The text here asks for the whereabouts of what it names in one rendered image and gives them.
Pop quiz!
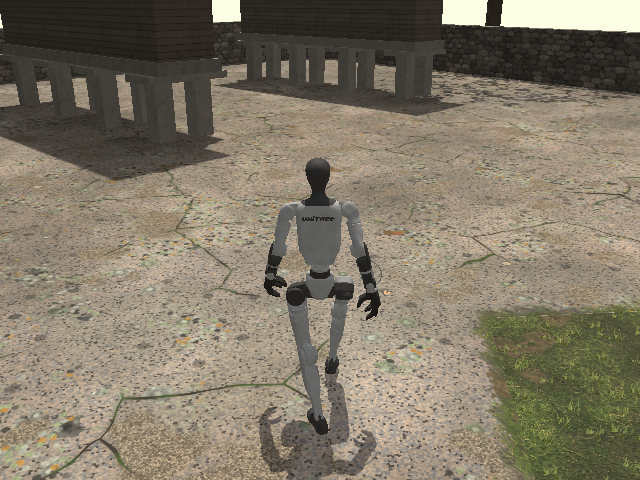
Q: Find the robot left thigh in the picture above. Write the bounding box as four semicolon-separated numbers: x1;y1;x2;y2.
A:
286;281;318;367

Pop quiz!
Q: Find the left robot hand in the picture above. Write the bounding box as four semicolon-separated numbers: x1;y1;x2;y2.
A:
264;276;287;297

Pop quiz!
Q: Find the right robot hand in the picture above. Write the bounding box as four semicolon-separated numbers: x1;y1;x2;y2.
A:
357;290;381;320

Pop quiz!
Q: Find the robot head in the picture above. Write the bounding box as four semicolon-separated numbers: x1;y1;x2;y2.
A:
301;158;336;206

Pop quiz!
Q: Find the robot left forearm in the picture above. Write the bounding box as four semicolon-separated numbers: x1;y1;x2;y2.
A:
265;241;282;280

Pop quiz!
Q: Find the left robot upper arm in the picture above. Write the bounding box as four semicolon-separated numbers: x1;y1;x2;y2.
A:
271;202;298;257

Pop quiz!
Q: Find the robot right forearm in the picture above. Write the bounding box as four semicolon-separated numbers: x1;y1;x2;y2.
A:
356;242;378;293

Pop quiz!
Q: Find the right robot upper arm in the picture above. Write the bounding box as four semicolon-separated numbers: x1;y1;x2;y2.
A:
339;201;366;258

